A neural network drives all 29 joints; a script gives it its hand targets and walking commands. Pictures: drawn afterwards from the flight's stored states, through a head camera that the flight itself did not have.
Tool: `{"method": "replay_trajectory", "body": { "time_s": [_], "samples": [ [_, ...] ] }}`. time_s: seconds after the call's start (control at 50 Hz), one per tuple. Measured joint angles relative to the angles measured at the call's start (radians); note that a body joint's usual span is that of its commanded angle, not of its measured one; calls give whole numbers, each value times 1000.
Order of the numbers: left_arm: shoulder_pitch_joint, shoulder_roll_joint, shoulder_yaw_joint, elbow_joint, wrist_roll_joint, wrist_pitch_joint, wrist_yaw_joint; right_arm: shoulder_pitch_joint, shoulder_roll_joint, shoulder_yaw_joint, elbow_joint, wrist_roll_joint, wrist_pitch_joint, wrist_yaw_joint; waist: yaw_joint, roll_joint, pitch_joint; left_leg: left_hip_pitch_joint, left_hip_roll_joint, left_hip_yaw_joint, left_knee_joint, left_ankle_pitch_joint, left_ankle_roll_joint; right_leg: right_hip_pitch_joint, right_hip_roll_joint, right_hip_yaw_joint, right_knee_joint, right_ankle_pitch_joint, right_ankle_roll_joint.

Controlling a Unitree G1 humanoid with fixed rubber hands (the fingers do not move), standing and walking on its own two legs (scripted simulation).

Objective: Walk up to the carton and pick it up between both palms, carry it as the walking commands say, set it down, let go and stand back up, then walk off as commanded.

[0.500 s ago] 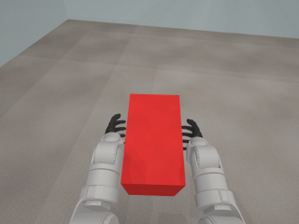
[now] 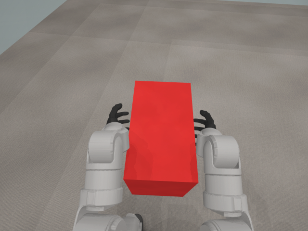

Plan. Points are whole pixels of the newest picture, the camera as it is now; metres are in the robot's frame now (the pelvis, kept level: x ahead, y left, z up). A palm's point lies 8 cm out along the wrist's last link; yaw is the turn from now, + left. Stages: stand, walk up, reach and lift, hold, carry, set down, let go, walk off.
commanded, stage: carry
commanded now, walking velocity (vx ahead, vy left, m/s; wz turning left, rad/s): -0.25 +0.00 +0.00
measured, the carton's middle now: (160, 141) +0.35 +0.01 +0.00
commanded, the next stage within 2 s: none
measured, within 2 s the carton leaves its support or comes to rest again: neither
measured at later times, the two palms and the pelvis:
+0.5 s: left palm (60, 224) +0.12 +0.18 +0.09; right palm (191, 217) +0.14 -0.05 +0.10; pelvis -0.18 +0.03 +0.02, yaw +3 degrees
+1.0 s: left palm out of the picture -0.07 +0.13 +0.10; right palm out of the picture -0.08 -0.10 +0.10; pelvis -0.39 +0.02 +0.00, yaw +3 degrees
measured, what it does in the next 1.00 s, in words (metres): walks backwards: left foot, then right foot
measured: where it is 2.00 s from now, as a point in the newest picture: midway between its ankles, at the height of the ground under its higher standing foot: outside the picture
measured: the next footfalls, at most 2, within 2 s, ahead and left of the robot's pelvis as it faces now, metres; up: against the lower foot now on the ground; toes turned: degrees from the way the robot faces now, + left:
left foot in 0.32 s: -0.11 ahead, +0.14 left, +0.00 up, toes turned +5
right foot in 0.66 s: -0.22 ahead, -0.10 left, +0.00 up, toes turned -2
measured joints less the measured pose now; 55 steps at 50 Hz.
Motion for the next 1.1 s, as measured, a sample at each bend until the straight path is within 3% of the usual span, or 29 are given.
{"method": "replay_trajectory", "body": {
  "time_s": [0.04, 0.1, 0.14, 0.26, 0.32, 0.34, 0.36, 0.4, 0.44, 0.48, 0.54, 0.6, 0.66, 0.68, 0.72, 0.74, 0.78, 0.84, 0.9, 0.96, 1.02, 1.06, 1.1],
  "samples": [
    [-3, -1, -8, 9, 4, 12, -7, 19, -7, -4, -9, 7, 8, 7, -18, -30, 5, -46, -35, 23, 240, -204, 0, -8, -37, 4, 4, 9, -14],
    [-2, -1, 2, 5, 28, 29, -47, 18, -7, 4, -17, 40, 29, -37, -49, -42, 12, -57, -66, 35, 530, -247, -10, -9, -74, 17, -33, 45, -6],
    [-3, -1, 12, -2, 48, 30, -74, 10, -5, 15, -26, 53, 39, -66, -66, -45, 8, -18, -68, 44, 564, -257, -25, -22, -90, 26, -59, 80, 0],
    [-5, -2, 18, -7, 82, 20, -118, -8, 3, 14, -34, 58, 42, -94, -88, -67, -13, 200, -61, 64, 236, -316, -26, -84, -119, 31, -106, 173, 17],
    [-1, 0, 12, -6, 88, 21, -112, -14, 6, 7, -13, 44, 33, -72, -85, -81, -18, 324, -50, 82, -39, -173, -10, -131, -119, 24, -86, 205, 31],
    [9, 4, 11, -2, 86, 15, -106, -9, 5, 14, 2, 41, 21, -64, -83, -98, -12, 311, -56, 82, -37, -138, 4, -146, -124, 28, -61, 160, 38],
    [26, 11, 8, -2, 79, 14, -102, -1, 2, 26, 19, 42, 16, -56, -75, -100, -8, 294, -51, 78, -17, -135, 17, -165, -114, 29, 4, 36, 44],
    [60, 24, 3, -5, 63, 23, -93, 15, -5, 43, 42, 42, 21, -21, -54, -86, 3, 280, -26, 68, -10, -132, 31, -202, -76, 32, 210, -126, 50],
    [72, 29, -8, -20, 38, 42, -66, 28, -10, 41, 38, 34, 31, 20, -29, -75, 15, 271, -6, 53, -31, -103, 31, -215, -52, 25, 383, -152, 62],
    [67, 28, -19, -41, 15, 53, -31, 32, -12, 30, 21, 21, 29, 56, -4, -68, 23, 253, 5, 41, -49, -66, 28, -195, -43, 15, 456, -154, 80],
    [47, 20, -26, -73, -3, 53, 9, 25, -9, 20, -9, 2, 15, 79, 23, -55, 24, 210, 15, 34, -58, -20, 25, -116, -40, 5, 375, -192, 94],
    [21, 9, -18, -80, -3, 42, 19, 16, -5, 19, -27, -18, 4, 81, 31, -36, 15, 160, 25, 35, -54, 18, 20, -11, -32, -1, 192, -217, 85],
    [-1, 0, -4, -57, 8, 29, 7, 11, -3, 13, -27, -31, 2, 79, 26, -19, 4, 107, 28, 43, -39, 53, 10, 101, -33, -15, -62, -83, 67],
    [-2, -1, -6, -43, 12, 20, 0, 14, -5, 8, -24, -32, -1, 78, 20, 2, 8, 95, 39, 40, -33, 64, 7, 94, -22, -19, -79, -18, 45],
    [3, 1, -21, -9, 22, 13, -25, 44, -17, 7, -27, -20, 1, 77, -4, -8, 11, 46, 22, 57, 99, -144, 4, 59, -41, -16, -48, 8, 14],
    [7, 3, -24, 2, 27, 16, -48, 56, -21, 7, -30, -8, 8, 64, -20, -20, 17, 18, 3, 59, 219, -228, 5, 49, -58, -12, -41, 12, 8],
    [20, 7, -25, 5, 35, 25, -102, 67, -26, 11, -39, 26, 25, 9, -49, -30, 27, -16, -24, 61, 435, -271, 3, 37, -83, -1, -50, 34, 9],
    [30, 11, -24, -13, 55, 27, -133, 57, -23, 20, -57, 68, 43, -49, -86, -36, 28, 2, -33, 70, 546, -255, -18, 2, -101, 14, -74, 90, 15],
    [18, 7, -15, -12, 80, 20, -135, 33, -14, 22, -55, 82, 47, -90, -104, -48, 16, 82, -36, 73, 445, -294, -28, -42, -111, 21, -94, 144, 17],
    [5, 2, -7, 1, 96, 15, -125, 6, -3, 7, -33, 77, 43, -99, -101, -63, 0, 192, -45, 75, 257, -318, -18, -88, -117, 21, -106, 194, 23],
    [0, 1, -5, 14, 99, 13, -104, -11, 5, -7, 2, 52, 30, -71, -89, -88, -12, 308, -52, 89, -6, -195, 3, -138, -125, 18, -93, 235, 36],
    [30, 12, -5, 15, 85, 9, -92, -1, 2, 11, 43, 44, 15, -47, -69, -100, -7, 276, -50, 88, 11, -143, 30, -182, -113, 29, 8, 26, 53],
    [58, 23, -3, 11, 67, 23, -88, 14, -5, 27, 62, 39, 22, -9, -45, -82, 5, 267, -22, 76, 1, -118, 41, -232, -67, 49, 231, -105, 62]
  ]
}}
